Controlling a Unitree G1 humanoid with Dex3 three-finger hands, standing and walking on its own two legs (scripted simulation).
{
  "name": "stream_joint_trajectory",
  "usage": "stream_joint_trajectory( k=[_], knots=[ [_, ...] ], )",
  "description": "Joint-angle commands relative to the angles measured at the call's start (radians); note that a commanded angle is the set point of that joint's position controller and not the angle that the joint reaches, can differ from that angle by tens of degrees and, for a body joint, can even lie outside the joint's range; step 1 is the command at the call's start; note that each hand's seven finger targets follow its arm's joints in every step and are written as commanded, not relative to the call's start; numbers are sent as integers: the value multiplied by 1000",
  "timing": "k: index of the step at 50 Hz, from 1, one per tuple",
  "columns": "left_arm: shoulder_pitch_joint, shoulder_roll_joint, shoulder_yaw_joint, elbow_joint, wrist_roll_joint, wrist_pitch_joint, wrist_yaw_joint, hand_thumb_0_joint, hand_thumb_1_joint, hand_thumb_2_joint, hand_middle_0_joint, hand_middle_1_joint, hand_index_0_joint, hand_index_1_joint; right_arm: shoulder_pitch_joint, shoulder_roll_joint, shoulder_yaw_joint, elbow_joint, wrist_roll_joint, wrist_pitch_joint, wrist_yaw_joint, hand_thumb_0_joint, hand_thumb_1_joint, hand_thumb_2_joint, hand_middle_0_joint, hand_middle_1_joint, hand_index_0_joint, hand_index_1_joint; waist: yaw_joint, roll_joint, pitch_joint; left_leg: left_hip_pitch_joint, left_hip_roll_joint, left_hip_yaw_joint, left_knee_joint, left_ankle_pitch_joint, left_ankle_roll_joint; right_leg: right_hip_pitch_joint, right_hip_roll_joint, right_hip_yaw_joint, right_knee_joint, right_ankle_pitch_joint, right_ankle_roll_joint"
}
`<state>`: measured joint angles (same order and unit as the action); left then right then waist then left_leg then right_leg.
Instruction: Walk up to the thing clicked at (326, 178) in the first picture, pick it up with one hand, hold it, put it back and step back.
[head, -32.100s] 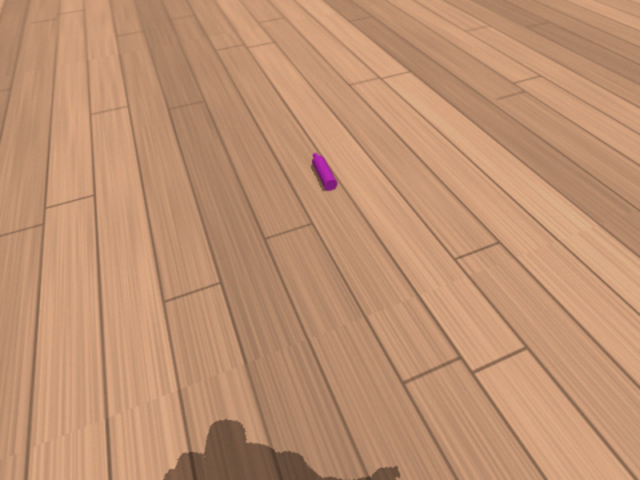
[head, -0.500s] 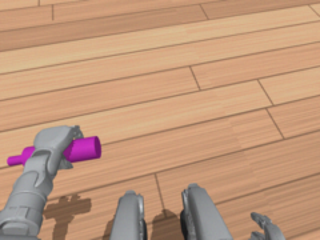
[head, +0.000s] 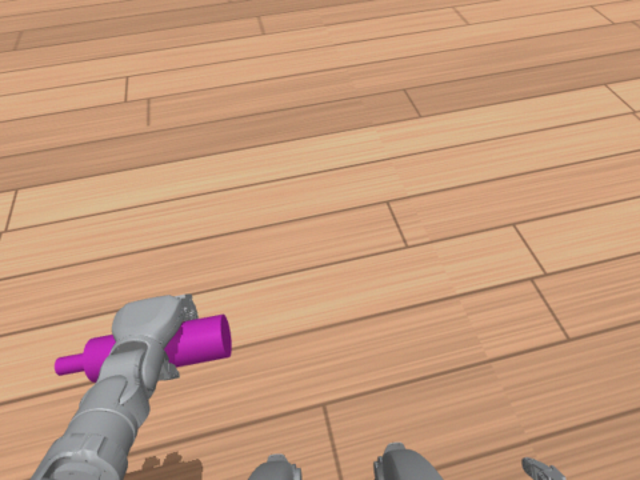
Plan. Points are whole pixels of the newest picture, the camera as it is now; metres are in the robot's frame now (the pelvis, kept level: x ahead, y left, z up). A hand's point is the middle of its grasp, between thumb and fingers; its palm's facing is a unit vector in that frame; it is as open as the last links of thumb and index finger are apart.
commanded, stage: lift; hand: left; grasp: from above
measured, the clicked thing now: (144, 350) +0.34 +0.28 -0.11
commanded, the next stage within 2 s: hold in 0.16 s
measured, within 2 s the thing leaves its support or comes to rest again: neither
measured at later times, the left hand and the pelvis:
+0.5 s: hand (154, 319) +0.35 +0.23 -0.02, palm faces -0.45 -0.08 -0.89, open 9.5 cm; pelvis +0.04 +0.00 +0.04, yaw +0 degrees
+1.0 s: hand (152, 324) +0.33 +0.22 +0.01, palm faces -0.45 -0.06 -0.89, open 9.5 cm; pelvis +0.03 +0.00 +0.05, yaw -1 degrees
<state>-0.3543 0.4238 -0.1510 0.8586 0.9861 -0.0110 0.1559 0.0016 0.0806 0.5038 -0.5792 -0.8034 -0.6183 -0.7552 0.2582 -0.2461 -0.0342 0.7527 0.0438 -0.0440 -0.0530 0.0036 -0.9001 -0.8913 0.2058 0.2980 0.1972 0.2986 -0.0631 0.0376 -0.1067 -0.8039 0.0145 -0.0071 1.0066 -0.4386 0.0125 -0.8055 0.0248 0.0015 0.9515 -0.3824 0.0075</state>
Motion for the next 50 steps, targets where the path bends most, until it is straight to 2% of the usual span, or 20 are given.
stream_joint_trajectory(
  k=[1, 6, 11, 13, 14, 15, 18, 20, 21, 24, 25, 28, 35, 37, 39, 41, 42, 44, 45, 50],
  knots=[
    [-304, 231, 71, -174, -2, 27, 39, 0, 488, 706, -755, -912, -820, -843, 23, -148, -50, -96, 0, -24, -8, 0, -899, -896, 200, 300, 200, 300, 10, 32, -324, 260, -26, -8, -206, 230, -2, 251, 20, 15, -192, 184, -26],
    [-273, 197, 56, -181, -25, 44, 26, 0, 504, 690, -772, -881, -836, -813, 10, -140, -48, -97, 2, -18, -10, 0, -895, -894, 200, 300, 200, 300, 12, 17, -274, 304, -27, -7, -272, 231, -3, 298, 21, 17, -255, 178, -25],
    [-264, 198, 48, -235, -25, 41, 0, 0, 534, 696, -788, -890, -855, -819, -1, -141, -52, -108, 5, -11, -11, 0, -895, -893, 200, 300, 200, 300, 25, 18, -283, 383, -27, -2, -311, 307, -8, 351, 23, 13, -285, 234, -26],
    [-278, 182, 37, -255, -21, 39, -4, 0, 530, 691, -786, -888, -856, -814, -1, -140, -50, -107, 6, -9, -11, 0, -893, -893, 200, 300, 200, 300, 18, 29, -290, 405, -25, -3, -322, 339, -10, 362, 25, 13, -288, 258, -29],
    [-272, 198, 46, -258, -19, 39, -5, 0, 536, 661, -781, -893, -857, -812, -3, -145, -53, -109, 7, -6, -11, 0, -897, -893, 200, 300, 200, 300, 28, 20, -295, 421, -27, -2, -326, 363, -9, 383, 24, 13, -296, 281, -27],
    [-266, 197, 40, -252, -14, 38, -8, 0, 520, 659, -772, -883, -847, -804, -4, -144, -52, -106, 8, -3, -12, 0, -896, -893, 200, 300, 200, 300, 20, 11, -295, 424, -27, -1, -326, 381, -7, 392, 23, 14, -298, 301, -26],
    [-263, 207, 42, -263, 0, 34, -22, 0, 544, 688, -798, -878, -869, -804, -4, -144, -52, -109, 10, 4, -12, 0, -895, -893, 200, 300, 200, 300, 28, 15, -279, 444, -30, 4, -342, 419, -7, 406, 22, 17, -312, 337, -26],
    [-283, 206, 40, -291, -1, 28, -32, 0, 568, 659, -803, -871, -881, -790, -5, -147, -56, -110, 10, 7, -10, 0, -893, -892, 200, 300, 200, 300, 27, 21, -293, 475, -28, 4, -353, 452, -10, 424, 23, 16, -316, 357, -27],
    [-255, 193, 34, -258, 0, 31, -39, 0, 574, 679, -815, -873, -889, -796, -8, -145, -56, -107, 10, 9, -8, 0, -893, -893, 200, 300, 200, 300, 27, 23, -278, 479, -27, 7, -353, 470, -7, 420, 24, 15, -320, 368, -27],
    [-250, 191, 30, -283, -5, 33, -51, 0, 584, 709, -819, -893, -893, -816, -12, -148, -57, -120, 13, 16, -4, 0, -892, -892, 200, 300, 200, 300, 36, 19, -277, 494, -30, 9, -366, 498, -6, 456, 23, 14, -333, 397, -26],
    [-241, 175, 23, -282, -7, 35, -55, 0, 603, 729, -833, -898, -905, -822, -11, -146, -55, -123, 13, 18, -2, 0, -890, -891, 200, 300, 200, 300, 30, 12, -260, 488, -30, 10, -369, 498, -5, 456, 23, 16, -337, 403, -25],
    [-217, 182, 21, -282, -5, 39, -74, 0, 609, 727, -841, -889, -912, -815, -19, -151, -60, -134, 16, 25, 1, 0, -891, -892, 200, 300, 200, 300, 38, 1, -259, 507, -29, 12, -380, 537, -2, 473, 23, 12, -340, 431, -25],
    [-220, 192, 26, -329, -5, 39, -97, 0, 618, 747, -858, -881, -922, -813, -51, -152, -55, -167, 19, 42, 3, 0, -893, -893, 200, 300, 200, 300, 53, 10, -227, 538, -25, 9, -429, 501, -5, 498, 23, 11, -378, 387, -28],
    [-226, 190, 25, -332, -1, 36, -100, 0, 605, 709, -833, -889, -906, -811, -47, -148, -50, -166, 19, 44, 2, 0, -892, -893, 200, 300, 200, 300, 45, -1, -226, 532, -27, 12, -435, 495, -3, 513, 21, 13, -380, 396, -27],
    [-248, 202, 33, -364, -1, 35, -100, 0, 597, 736, -836, -890, -904, -818, -60, -149, -50, -171, 18, 47, 0, 0, -893, -893, 200, 300, 200, 300, 56, 13, -238, 553, -29, 13, -446, 489, -4, 522, 20, 16, -392, 391, -27],
    [-227, 191, 29, -368, -2, 37, -101, 0, 603, 730, -835, -898, -906, -823, -73, -145, -47, -175, 19, 48, -3, 0, -893, -893, 200, 300, 200, 300, 59, -4, -214, 553, -32, 16, -457, 455, -2, 526, 16, 22, -409, 372, -23],
    [-229, 183, 23, -363, -3, 38, -101, 0, 606, 721, -831, -898, -906, -820, -66, -146, -45, -174, 18, 48, -2, 0, -891, -893, 200, 300, 200, 300, 48, -17, -208, 547, -34, 17, -460, 440, 1, 525, 16, 23, -413, 363, -23],
    [-221, 192, 29, -358, -7, 40, -106, 0, 614, 731, -845, -897, -916, -822, -83, -147, -45, -178, 20, 48, -4, 0, -893, -894, 200, 300, 200, 300, 61, 0, -185, 548, -30, 16, -480, 414, -2, 516, 17, 22, -427, 328, -26],
    [-238, 191, 28, -381, -13, 37, -109, 0, 601, 731, -829, -898, -902, -822, -83, -148, -44, -180, 20, 48, -5, 0, -891, -892, 200, 300, 200, 300, 55, 0, -183, 552, -27, 15, -484, 396, -2, 511, 17, 21, -431, 309, -25],
    [-213, 183, 19, -383, -18, 36, -120, 0, 610, 734, -827, -931, -904, -850, -110, -142, -37, -189, 22, 48, -7, 0, -895, -894, 200, 300, 200, 300, 63, -20, -167, 556, -31, 16, -505, 358, 3, 531, 13, 25, -455, 275, -21]
  ],
)
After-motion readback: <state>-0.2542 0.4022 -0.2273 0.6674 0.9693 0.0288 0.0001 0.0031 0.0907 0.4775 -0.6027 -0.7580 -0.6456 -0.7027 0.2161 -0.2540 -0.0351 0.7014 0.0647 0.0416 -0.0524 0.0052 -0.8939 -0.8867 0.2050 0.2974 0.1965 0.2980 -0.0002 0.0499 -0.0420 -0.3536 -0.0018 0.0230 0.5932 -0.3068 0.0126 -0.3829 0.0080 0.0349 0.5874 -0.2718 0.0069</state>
